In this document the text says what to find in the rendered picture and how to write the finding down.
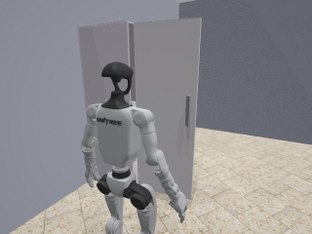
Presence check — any robot head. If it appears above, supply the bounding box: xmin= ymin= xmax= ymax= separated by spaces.
xmin=101 ymin=61 xmax=134 ymax=109

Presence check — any fridge door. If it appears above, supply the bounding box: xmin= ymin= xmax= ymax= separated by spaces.
xmin=134 ymin=17 xmax=202 ymax=200

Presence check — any robot left upper arm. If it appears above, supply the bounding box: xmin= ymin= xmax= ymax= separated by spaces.
xmin=81 ymin=103 xmax=102 ymax=149

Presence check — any right robot forearm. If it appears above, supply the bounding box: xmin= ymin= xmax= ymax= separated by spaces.
xmin=153 ymin=150 xmax=180 ymax=200

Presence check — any left robot forearm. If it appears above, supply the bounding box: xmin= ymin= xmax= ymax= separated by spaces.
xmin=81 ymin=143 xmax=97 ymax=171

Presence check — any robot right upper arm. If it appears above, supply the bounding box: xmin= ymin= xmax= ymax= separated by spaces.
xmin=132 ymin=107 xmax=160 ymax=166

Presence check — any handle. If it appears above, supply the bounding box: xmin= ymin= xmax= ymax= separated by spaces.
xmin=185 ymin=95 xmax=190 ymax=127

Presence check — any robot left hand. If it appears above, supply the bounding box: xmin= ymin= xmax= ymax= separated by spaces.
xmin=85 ymin=166 xmax=100 ymax=188

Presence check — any robot right hand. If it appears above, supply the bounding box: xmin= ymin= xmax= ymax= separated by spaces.
xmin=169 ymin=192 xmax=188 ymax=223

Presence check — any left robot thigh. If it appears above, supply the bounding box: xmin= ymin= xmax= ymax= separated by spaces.
xmin=97 ymin=172 xmax=124 ymax=234

